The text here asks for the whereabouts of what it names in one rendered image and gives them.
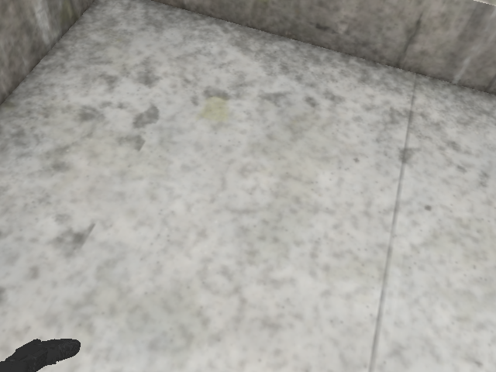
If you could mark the left robot hand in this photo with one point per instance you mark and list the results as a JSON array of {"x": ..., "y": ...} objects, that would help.
[{"x": 35, "y": 355}]

